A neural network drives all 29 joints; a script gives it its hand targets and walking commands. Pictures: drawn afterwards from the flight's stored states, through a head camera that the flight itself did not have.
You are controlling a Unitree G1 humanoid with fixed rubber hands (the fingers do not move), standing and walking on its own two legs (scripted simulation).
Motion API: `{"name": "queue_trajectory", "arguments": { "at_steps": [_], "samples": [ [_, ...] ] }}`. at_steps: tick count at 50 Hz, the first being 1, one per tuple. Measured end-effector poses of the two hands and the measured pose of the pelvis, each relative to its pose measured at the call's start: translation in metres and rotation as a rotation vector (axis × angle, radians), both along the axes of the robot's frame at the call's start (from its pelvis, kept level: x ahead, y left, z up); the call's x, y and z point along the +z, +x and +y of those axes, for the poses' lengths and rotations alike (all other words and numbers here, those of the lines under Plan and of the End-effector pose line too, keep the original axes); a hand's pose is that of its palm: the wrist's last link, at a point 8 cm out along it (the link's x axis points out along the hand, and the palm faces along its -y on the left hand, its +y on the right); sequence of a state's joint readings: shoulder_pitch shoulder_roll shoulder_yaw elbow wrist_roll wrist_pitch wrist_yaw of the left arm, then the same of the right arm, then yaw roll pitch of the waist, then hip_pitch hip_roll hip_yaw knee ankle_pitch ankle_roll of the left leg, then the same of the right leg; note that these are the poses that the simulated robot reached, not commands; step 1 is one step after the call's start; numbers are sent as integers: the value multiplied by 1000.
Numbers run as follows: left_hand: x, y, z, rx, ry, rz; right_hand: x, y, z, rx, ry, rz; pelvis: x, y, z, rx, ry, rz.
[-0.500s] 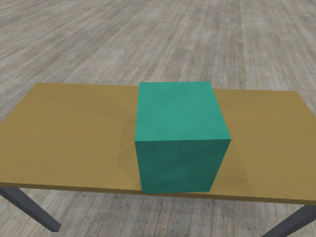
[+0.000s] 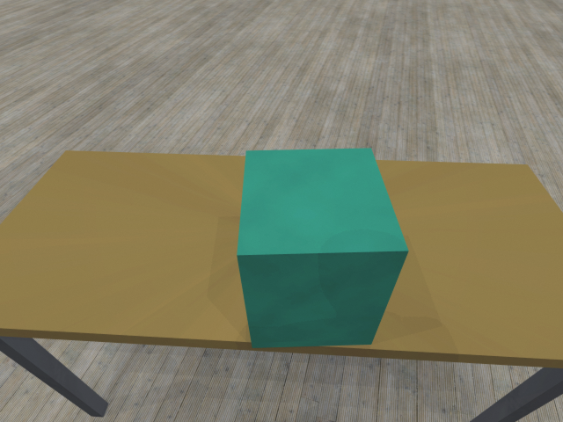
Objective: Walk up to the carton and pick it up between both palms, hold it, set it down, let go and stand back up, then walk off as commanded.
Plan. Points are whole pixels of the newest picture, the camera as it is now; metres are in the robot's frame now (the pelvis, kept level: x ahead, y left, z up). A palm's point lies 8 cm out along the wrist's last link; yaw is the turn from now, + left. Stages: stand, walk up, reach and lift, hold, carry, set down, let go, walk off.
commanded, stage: stand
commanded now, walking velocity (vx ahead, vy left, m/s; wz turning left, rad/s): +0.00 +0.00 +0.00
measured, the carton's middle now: (310, 250) +0.40 -0.03 +0.04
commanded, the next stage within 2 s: walk up in 1.68 s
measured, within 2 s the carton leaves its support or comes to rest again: neither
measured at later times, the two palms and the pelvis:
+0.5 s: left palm out of the picture +0.07 +0.27 -0.12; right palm out of the picture +0.08 -0.28 -0.11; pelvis +0.00 +0.00 +0.00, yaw +0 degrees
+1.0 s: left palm out of the picture +0.07 +0.27 -0.12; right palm out of the picture +0.08 -0.28 -0.11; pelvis +0.00 +0.00 +0.00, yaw +0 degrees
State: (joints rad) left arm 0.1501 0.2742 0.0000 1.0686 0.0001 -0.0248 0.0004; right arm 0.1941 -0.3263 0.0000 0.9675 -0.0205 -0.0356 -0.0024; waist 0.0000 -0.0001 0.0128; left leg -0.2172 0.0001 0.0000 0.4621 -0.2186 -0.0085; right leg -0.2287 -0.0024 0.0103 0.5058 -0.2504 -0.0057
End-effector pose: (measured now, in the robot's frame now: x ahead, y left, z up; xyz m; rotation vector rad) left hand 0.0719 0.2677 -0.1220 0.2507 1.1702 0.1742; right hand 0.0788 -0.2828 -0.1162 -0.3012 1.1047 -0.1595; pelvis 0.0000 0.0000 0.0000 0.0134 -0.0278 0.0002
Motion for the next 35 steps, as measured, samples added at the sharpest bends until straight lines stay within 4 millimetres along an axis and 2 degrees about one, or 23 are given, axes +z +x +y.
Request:
{"name": "queue_trajectory", "arguments": {
  "at_steps": [35],
  "samples": [
    [1, -3, 1, 2, 0, 4, 2, -2, -1, -5, -1, 1, 2, -1, 0, -1, 0, -6]
  ]
}}
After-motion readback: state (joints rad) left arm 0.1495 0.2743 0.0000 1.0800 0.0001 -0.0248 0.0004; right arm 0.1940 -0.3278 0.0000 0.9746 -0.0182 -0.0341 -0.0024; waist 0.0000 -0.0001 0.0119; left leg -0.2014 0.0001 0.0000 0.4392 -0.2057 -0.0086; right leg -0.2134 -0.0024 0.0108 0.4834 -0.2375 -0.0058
